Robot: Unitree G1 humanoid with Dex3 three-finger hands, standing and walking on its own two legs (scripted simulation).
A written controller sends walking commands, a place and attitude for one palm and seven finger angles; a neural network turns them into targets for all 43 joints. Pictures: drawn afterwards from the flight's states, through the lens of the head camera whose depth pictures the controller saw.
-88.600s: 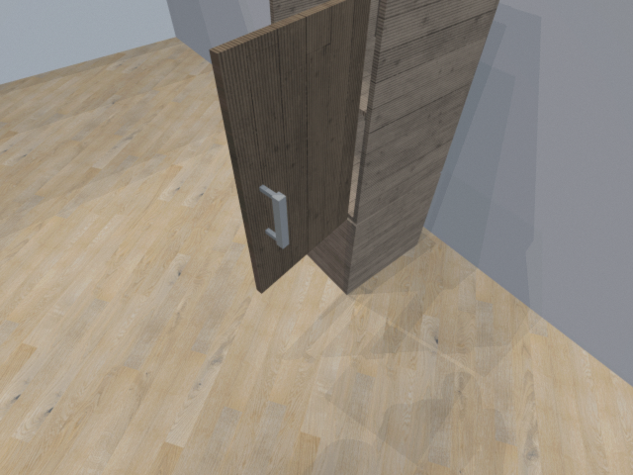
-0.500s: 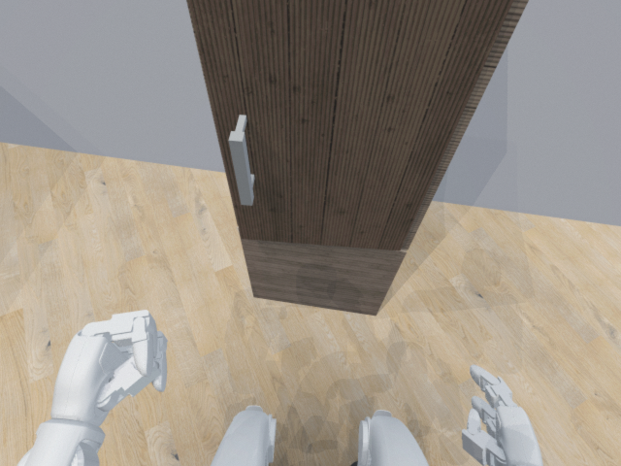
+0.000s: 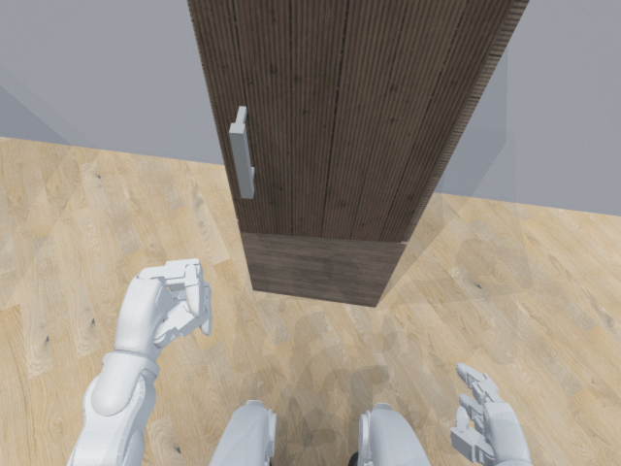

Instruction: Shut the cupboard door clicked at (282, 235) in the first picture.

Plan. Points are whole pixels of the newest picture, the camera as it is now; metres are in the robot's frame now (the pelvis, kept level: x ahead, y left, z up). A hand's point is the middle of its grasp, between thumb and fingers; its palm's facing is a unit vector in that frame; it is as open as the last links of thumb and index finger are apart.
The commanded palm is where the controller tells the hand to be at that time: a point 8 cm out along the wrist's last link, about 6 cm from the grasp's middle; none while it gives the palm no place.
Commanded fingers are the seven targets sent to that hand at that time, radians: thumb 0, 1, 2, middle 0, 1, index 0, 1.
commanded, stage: bring the fist close to the handle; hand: left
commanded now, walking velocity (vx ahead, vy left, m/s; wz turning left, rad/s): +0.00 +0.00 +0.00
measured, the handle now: (245, 155) +0.54 +0.13 +0.04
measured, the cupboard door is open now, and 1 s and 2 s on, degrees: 5 5 0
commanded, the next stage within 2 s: push the door shut along its arc in 1.06 s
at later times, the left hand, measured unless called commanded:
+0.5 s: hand (247, 232) +0.40 +0.11 +0.05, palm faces -0.05 -1.00 -0.02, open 3.1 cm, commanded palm +0.39 +0.16 +0.04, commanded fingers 0.00 0.90 0.90 -1.30 -1.50 -1.30 -1.50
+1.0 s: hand (260, 208) +0.44 +0.09 +0.04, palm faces +0.00 -1.00 -0.03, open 3.1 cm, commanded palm +0.41 +0.15 +0.04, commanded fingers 0.00 0.90 0.90 -1.30 -1.50 -1.30 -1.50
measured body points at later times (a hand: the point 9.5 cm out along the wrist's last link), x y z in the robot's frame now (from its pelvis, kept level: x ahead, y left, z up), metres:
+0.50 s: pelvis +0.01 -0.01 +0.01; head +0.11 +0.00 +0.45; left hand +0.39 +0.16 +0.05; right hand +0.13 -0.26 -0.10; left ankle +0.03 +0.12 -0.61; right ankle +0.04 -0.13 -0.61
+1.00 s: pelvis +0.00 -0.01 +0.01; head +0.12 -0.02 +0.44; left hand +0.43 +0.15 +0.05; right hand +0.05 -0.27 -0.12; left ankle +0.03 +0.12 -0.61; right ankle +0.04 -0.13 -0.61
